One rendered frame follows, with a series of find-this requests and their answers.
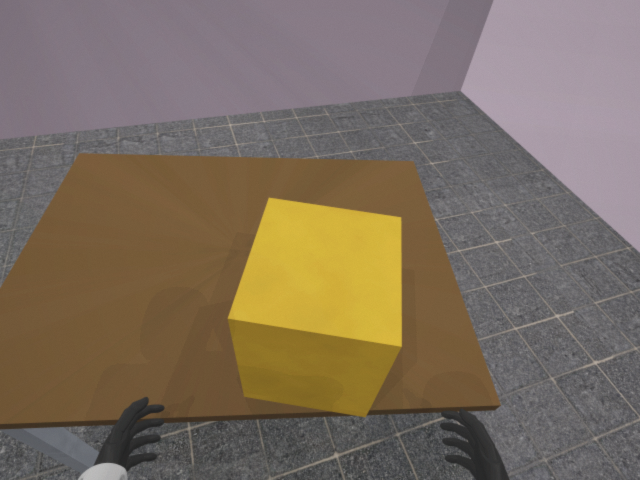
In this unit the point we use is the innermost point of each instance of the carton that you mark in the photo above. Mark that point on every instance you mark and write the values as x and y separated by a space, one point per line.
317 318

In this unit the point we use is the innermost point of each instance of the right robot hand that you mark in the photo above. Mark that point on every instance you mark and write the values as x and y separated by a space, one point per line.
485 462

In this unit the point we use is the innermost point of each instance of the table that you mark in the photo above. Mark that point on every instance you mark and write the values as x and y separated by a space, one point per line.
124 289

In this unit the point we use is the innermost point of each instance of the left robot hand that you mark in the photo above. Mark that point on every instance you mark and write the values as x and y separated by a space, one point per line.
119 444

